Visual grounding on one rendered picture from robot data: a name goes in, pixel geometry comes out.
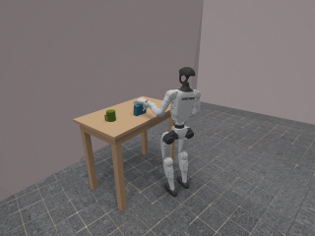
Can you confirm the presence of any robot right upper arm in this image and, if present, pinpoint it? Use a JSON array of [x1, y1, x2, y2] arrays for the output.
[[192, 89, 201, 115]]

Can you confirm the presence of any robot left hand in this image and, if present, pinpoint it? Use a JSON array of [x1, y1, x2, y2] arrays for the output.
[[133, 97, 148, 111]]

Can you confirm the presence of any sponge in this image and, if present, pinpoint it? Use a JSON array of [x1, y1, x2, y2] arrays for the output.
[[133, 103, 147, 116]]

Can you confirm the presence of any robot torso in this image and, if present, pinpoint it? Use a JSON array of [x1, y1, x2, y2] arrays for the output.
[[170, 88, 196, 140]]

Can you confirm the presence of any left robot forearm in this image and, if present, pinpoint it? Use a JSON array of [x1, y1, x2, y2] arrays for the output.
[[144, 100, 159, 115]]

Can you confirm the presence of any left robot shin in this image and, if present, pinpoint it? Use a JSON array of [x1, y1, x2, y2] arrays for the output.
[[162, 159, 175, 191]]

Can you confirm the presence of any table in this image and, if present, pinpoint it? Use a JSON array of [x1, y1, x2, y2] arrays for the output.
[[73, 96, 175, 211]]

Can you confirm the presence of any robot left upper arm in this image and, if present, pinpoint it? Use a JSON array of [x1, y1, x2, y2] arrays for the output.
[[155, 89, 178, 117]]

